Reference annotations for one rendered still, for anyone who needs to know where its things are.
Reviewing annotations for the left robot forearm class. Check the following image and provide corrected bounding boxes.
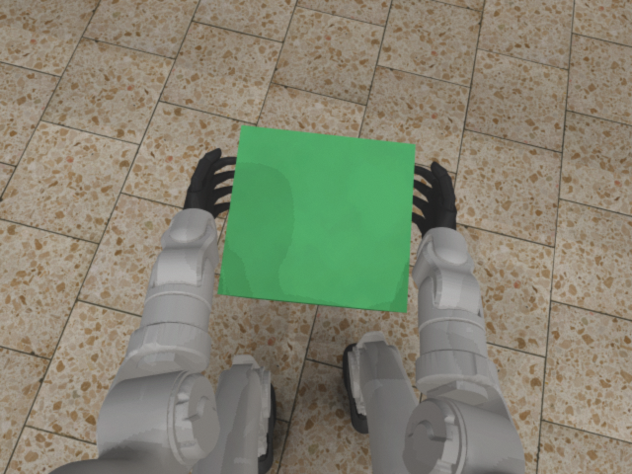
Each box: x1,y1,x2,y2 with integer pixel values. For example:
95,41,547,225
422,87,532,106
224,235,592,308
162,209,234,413
96,208,219,453

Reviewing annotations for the left robot upper arm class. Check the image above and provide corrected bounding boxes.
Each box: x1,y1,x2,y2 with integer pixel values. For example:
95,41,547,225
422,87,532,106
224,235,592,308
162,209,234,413
48,369,220,474

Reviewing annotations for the robot right hand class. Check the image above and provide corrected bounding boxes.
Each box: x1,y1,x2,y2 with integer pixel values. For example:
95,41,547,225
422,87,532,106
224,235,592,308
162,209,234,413
412,161,457,239

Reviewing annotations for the robot left hand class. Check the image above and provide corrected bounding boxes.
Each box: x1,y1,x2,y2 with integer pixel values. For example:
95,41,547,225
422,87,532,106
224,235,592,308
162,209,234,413
183,148,237,219

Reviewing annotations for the right robot upper arm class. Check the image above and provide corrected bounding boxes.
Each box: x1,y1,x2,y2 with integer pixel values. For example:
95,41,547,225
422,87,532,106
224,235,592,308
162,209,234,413
402,396,525,474

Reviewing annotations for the robot right shin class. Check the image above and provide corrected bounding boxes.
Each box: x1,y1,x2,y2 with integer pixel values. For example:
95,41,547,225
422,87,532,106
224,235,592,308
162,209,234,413
355,331,402,414

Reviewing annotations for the right robot forearm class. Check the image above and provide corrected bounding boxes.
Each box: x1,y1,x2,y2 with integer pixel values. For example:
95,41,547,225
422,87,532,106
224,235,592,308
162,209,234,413
412,227,515,428

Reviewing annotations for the robot shin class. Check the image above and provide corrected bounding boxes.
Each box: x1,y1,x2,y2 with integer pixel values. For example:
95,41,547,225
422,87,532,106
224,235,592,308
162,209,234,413
355,331,402,414
216,355,269,454

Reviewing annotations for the robot left shin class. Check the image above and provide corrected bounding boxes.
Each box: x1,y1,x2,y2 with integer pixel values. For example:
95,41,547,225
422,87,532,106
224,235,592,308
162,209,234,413
216,355,269,454

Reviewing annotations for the carton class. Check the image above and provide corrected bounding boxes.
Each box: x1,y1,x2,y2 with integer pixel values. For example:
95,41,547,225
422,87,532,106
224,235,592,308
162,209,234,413
217,125,416,313

